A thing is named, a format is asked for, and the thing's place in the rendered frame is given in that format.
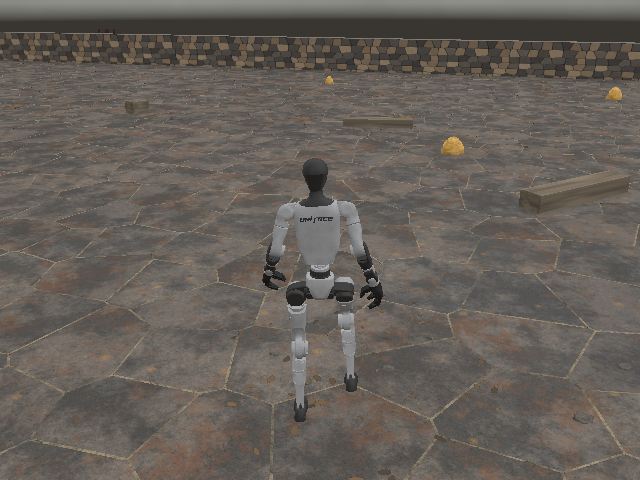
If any left robot hand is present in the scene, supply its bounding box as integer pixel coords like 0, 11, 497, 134
262, 271, 286, 290

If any right robot foot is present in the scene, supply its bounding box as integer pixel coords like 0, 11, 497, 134
344, 372, 358, 392

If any right robot upper arm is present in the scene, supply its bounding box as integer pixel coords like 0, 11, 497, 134
337, 201, 366, 257

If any right robot hand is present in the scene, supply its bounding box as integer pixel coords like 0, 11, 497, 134
360, 282, 383, 309

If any left robot forearm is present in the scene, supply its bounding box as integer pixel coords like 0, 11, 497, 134
263, 242, 280, 276

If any robot torso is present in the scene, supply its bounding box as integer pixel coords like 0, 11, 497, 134
294, 196, 341, 300

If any left robot upper arm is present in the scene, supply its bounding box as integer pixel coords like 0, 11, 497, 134
269, 202, 296, 258

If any right robot forearm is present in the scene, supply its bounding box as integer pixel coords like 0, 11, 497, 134
357, 241, 380, 287

